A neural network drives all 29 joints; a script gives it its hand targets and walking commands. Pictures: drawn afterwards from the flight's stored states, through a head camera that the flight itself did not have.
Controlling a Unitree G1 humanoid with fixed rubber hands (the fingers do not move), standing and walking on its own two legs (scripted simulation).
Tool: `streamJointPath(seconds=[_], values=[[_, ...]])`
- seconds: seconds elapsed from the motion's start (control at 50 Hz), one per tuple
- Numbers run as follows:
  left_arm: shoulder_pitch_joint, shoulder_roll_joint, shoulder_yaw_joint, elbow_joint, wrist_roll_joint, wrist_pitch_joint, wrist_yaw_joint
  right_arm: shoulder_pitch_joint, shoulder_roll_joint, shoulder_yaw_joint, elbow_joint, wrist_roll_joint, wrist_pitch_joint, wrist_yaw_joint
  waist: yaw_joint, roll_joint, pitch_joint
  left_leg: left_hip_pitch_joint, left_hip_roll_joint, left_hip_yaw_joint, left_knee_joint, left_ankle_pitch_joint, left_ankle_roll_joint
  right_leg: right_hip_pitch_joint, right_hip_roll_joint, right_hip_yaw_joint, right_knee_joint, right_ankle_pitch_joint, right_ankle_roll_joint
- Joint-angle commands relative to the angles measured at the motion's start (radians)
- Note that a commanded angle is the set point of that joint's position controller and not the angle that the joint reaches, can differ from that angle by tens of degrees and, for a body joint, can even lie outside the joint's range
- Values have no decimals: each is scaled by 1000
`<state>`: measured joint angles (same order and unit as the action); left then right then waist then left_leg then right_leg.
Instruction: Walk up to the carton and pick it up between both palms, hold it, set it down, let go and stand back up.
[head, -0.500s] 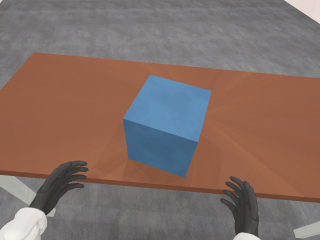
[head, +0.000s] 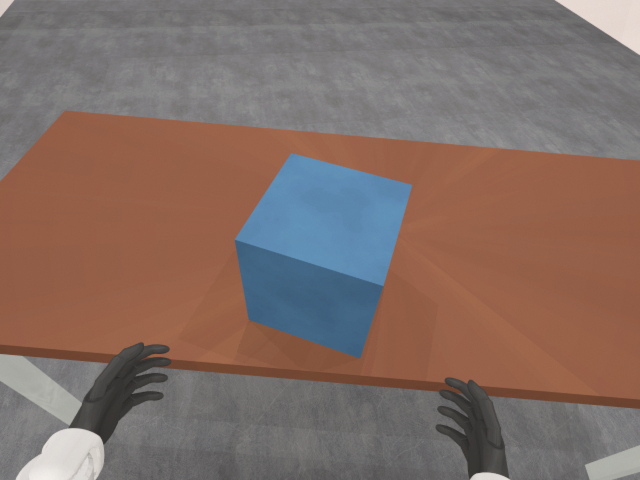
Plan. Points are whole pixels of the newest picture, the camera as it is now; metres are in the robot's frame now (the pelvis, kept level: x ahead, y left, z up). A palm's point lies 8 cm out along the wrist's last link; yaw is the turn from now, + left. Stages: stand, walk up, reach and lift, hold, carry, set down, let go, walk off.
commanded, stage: set down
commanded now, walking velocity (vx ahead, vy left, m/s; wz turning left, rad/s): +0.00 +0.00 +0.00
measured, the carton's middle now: (325, 256) +0.41 +0.04 +0.02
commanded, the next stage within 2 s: let go in 1.64 s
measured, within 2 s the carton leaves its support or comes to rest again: neither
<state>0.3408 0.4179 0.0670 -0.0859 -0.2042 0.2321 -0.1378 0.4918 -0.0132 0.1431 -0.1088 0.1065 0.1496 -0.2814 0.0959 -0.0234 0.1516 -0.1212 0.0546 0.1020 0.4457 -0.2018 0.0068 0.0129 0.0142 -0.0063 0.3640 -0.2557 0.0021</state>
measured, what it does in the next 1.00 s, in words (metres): stands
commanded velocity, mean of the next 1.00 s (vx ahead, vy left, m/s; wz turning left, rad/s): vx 0.00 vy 0.00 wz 0.00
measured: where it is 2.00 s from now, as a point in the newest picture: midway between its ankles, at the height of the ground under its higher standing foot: outside the picture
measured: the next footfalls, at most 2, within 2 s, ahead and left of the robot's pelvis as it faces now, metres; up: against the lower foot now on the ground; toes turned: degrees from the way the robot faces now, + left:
none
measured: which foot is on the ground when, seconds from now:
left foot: down 0.00-1.00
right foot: down 0.00-1.00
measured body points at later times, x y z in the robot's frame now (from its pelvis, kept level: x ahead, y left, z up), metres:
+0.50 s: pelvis +0.01 -0.01 +0.00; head +0.02 +0.00 +0.45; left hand +0.18 +0.24 -0.03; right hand +0.18 -0.18 -0.04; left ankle +0.04 +0.11 -0.74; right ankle -0.03 -0.12 -0.74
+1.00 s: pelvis +0.01 -0.02 +0.00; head +0.01 -0.02 +0.45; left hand +0.18 +0.22 -0.06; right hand +0.19 -0.22 -0.07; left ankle +0.04 +0.11 -0.74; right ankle -0.03 -0.12 -0.74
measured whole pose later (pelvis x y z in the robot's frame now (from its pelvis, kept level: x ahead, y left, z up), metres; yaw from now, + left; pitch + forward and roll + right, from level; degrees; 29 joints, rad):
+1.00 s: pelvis +0.01 -0.02 +0.00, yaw +0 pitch -6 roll +0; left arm 0.22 0.25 0.03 0.40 -0.02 0.14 -0.08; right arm 0.26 -0.14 0.03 0.50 0.00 -0.12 -0.07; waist 0.03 -0.01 0.10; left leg -0.09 0.05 0.09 0.38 -0.18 -0.02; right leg 0.01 0.02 -0.02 0.37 -0.28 -0.02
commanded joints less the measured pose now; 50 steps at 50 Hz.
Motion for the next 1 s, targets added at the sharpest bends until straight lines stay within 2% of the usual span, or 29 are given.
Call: streamJointPath(seconds=[0.0, 0.02, 0.06, 0.1, 0.16, 0.18, 0.24, 0.28, 0.32, 0.34, 0.36, 0.38, 0.4, 0.42, 0.44, 0.46, 0.56, 0.6, 0.62, 0.66, 0.7, 0.72, 0.78, 0.84, 0.86, 0.88, 0.92, 0.96, 0.98], values=[[-53, 131, 29, -100, 12, -45, 13, -34, -26, -31, -114, -21, -77, 23, -22, 135, -83, 168, 4, -37, -52, 123, -32, -262, -16, 13, -116, 0, -16], [-55, 141, 53, -91, -4, -60, 10, -9, 7, -10, -137, -25, -88, 17, -18, 81, -107, 156, 0, -28, -41, 129, -17, -235, -25, 23, -112, 53, -5], [-45, 137, 40, -81, -5, -65, 6, -18, -1, -30, -112, -22, -99, 19, -38, 99, -90, 151, 2, -36, -48, 152, -24, -216, -21, 20, -107, 77, -2], [-23, 86, 29, -43, 34, -67, 18, -15, -51, -22, -17, -30, -100, 51, -19, 123, -73, 188, 1, -45, -50, 196, -35, -249, -4, 3, -110, 66, -8], [-10, 72, 43, -17, 67, -61, 15, 1, -76, -34, 65, -28, -111, 60, -24, 130, -56, 223, 0, -56, -47, 243, -45, -252, -2, 3, -115, 106, -10], [-12, 84, 34, -29, 49, -62, 7, 14, -45, -37, 45, -33, -121, 51, -52, 108, -70, 206, -4, -49, -53, 230, -39, -217, -10, 9, -124, 97, -10], [-20, 74, 15, -33, 47, -80, 18, -15, -38, -51, 22, -39, -152, 67, -45, 100, -81, 183, -10, -37, -59, 230, -41, -213, -5, 8, -126, 86, -6], [7, 43, 11, 6, 79, -77, 33, -16, -66, -59, 84, -32, -171, 95, -36, 142, -70, 191, -7, -51, -64, 262, -52, -217, 4, 3, -117, 112, -15], [-1, 46, 8, 19, 80, -87, 41, -38, -84, -65, 78, -45, -193, 103, -36, 100, -87, 207, -12, -41, -69, 269, -44, -220, 5, -3, -118, 135, -8], [-15, 46, -8, 0, 80, -92, 38, -42, -73, -76, 73, -41, -211, 100, -48, 106, -100, 216, -15, -44, -64, 275, -47, -196, 5, -5, -125, 129, -2], [-10, 21, -5, 36, 90, -94, 45, -34, -79, -79, 119, -45, -213, 114, -38, 113, -102, 208, -9, -48, -76, 273, -50, -199, 7, -8, -124, 105, -12], [-16, 26, 0, 44, 80, -101, 42, -48, -80, -76, 74, -43, -220, 116, -40, 82, -116, 199, -12, -42, -70, 261, -44, -188, 1, 6, -122, 132, -11], [-25, 9, -4, 63, 105, -96, 53, -65, -107, -95, 154, -46, -211, 136, -33, 119, -76, 198, -10, -49, -91, 244, -49, -210, 9, -8, -126, 96, -13], [-14, 8, -10, 86, 93, -102, 44, -48, -95, -91, 126, -55, -216, 129, -52, 82, -73, 185, -16, -48, -83, 249, -48, -192, 4, 2, -127, 123, -7], [-26, -14, -17, 96, 115, -102, 54, -64, -115, -104, 220, -57, -215, 149, -45, 120, -74, 188, -13, -53, -95, 250, -59, -192, 16, -10, -126, 91, -17], [-30, 11, -3, 109, 105, -103, 44, -58, -102, -94, 174, -64, -219, 138, -56, 80, -71, 206, -20, -38, -78, 247, -45, -204, 3, 6, -136, 125, -2], [-58, -6, 15, 169, 118, -118, 53, -94, -112, -96, 218, -70, -242, 156, -40, 46, -81, 200, -33, -26, -80, 228, -33, -192, -3, 15, -128, 183, 15], [-75, -13, 2, 221, 127, -119, 52, -120, -126, -108, 278, -81, -244, 163, -57, 43, -88, 197, -33, -31, -83, 206, -38, -202, 0, 4, -127, 153, 11], [-126, -5, 10, 197, 153, -115, 62, -159, -131, -108, 329, -80, -241, 168, -46, 80, -94, 202, -33, -27, -85, 184, -40, -227, 0, -1, -119, 125, 11], [-119, 2, 0, 199, 136, -129, 56, -148, -105, -98, 294, -70, -254, 161, -57, 58, -111, 205, -39, -22, -69, 196, -36, -206, -13, 15, -117, 173, 23], [-120, -35, -6, 258, 157, -122, 65, -180, -164, -124, 385, -93, -266, 186, -52, 71, -111, 219, -27, -37, -79, 216, -46, -236, 0, -11, -105, 190, 13], [-120, -19, -3, 250, 152, -130, 63, -185, -148, -123, 343, -82, -277, 180, -59, 72, -119, 225, -33, -32, -72, 218, -47, -234, 0, -8, -109, 192, 17], [-128, -42, -4, 318, 185, -118, 60, -196, -173, -116, 465, -91, -276, 194, -60, 80, -77, 222, -39, -35, -71, 205, -45, -246, -1, -6, -107, 206, 20], [-150, -46, 0, 339, 189, -113, 61, -240, -174, -119, 458, -98, -283, 198, -59, 48, -68, 222, -36, -25, -77, 186, -42, -235, -3, -9, -108, 200, 27], [-172, -30, 6, 357, 171, -118, 50, -246, -167, -123, 437, -103, -296, 194, -65, -15, -104, 212, -42, -25, -71, 158, -30, -225, -3, -3, -107, 194, 36], [-183, -60, -9, 392, 189, -112, 64, -278, -200, -137, 492, -120, -287, 210, -64, 3, -88, 211, -34, -29, -87, 144, -34, -260, 3, -19, -100, 159, 30], [-189, -16, 10, 353, 176, -126, 54, -252, -168, -117, 458, -102, -296, 195, -70, -22, -116, 220, -45, -17, -68, 159, -23, -235, -19, 7, -105, 225, 43], [-214, -40, -2, 369, 194, -120, 69, -284, -187, -132, 528, -110, -297, 212, -72, 38, -97, 220, -44, -22, -72, 118, -38, -271, -12, -6, -99, 168, 39], [-217, -55, 1, 398, 211, -114, 77, -316, -205, -129, 562, -107, -294, 224, -50, 49, -83, 215, -36, -27, -80, 129, -35, -279, -9, -5, -93, 167, 33]])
